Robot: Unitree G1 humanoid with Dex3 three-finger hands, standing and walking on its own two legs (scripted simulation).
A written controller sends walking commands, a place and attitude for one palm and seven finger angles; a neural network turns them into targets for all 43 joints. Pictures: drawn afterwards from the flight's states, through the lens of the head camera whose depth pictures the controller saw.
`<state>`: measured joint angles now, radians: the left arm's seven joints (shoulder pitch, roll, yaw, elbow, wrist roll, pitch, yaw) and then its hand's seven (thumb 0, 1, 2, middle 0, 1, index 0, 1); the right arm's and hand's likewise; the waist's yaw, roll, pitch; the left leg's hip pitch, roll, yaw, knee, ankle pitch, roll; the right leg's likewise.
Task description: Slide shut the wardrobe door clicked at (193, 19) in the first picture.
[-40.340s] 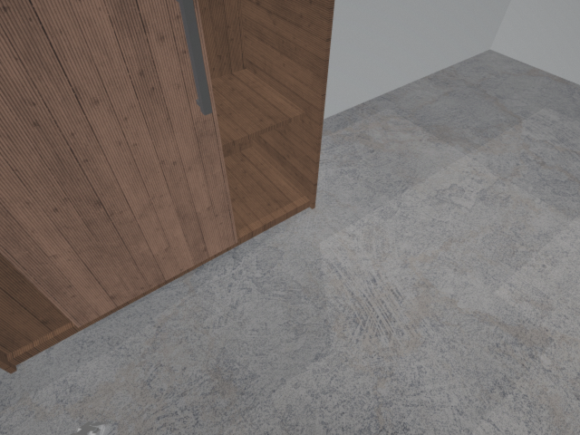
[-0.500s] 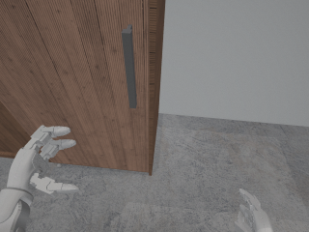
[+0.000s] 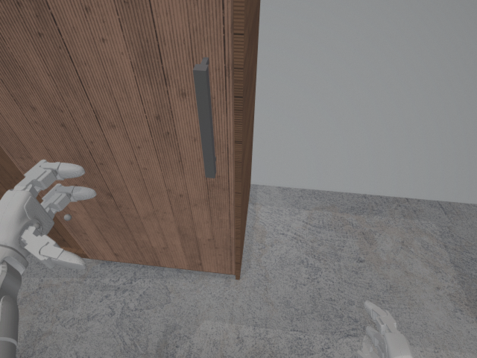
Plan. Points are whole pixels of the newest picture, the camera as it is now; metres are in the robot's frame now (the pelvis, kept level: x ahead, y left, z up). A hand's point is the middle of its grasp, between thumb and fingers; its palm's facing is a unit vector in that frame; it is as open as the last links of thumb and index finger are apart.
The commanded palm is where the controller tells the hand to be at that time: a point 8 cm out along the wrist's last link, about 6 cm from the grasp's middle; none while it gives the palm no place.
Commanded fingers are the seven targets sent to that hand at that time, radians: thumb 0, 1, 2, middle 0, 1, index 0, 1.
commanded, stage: raise the hand with hooked fingers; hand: left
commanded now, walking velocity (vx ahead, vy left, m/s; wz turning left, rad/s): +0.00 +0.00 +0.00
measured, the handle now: (208, 124) +0.55 +0.11 +0.10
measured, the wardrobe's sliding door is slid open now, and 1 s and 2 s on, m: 0.00 0.00 0.00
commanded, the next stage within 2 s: move the hooked fingers beside the handle in 0.42 s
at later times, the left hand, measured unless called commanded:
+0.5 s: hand (77, 222) +0.27 +0.26 +0.12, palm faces +0.04 -1.00 -0.05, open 14.0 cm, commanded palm +0.24 +0.31 +0.13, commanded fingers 0.00 -0.50 0.30 -0.30 -1.20 -0.30 -1.20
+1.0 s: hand (116, 186) +0.34 +0.23 +0.12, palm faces +0.00 -1.00 -0.03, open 13.9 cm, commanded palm +0.32 +0.28 +0.12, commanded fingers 0.00 -0.50 0.30 -0.30 -1.20 -0.30 -1.20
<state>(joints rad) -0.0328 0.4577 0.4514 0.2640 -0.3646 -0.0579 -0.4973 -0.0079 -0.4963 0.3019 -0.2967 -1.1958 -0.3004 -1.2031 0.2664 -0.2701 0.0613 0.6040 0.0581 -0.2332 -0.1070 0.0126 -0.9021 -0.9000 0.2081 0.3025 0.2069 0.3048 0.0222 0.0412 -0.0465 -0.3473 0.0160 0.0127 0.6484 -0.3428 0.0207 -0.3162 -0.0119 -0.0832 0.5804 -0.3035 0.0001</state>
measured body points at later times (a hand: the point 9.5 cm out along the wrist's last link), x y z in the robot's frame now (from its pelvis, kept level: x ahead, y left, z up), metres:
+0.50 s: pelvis +0.00 -0.01 +0.00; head -0.01 -0.02 +0.45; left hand +0.26 +0.32 +0.13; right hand +0.17 -0.25 -0.07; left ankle +0.00 +0.10 -0.73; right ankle +0.00 -0.12 -0.73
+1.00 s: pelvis +0.00 -0.01 +0.00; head +0.01 -0.03 +0.45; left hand +0.34 +0.29 +0.12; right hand +0.13 -0.27 -0.09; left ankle +0.00 +0.10 -0.73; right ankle +0.00 -0.12 -0.73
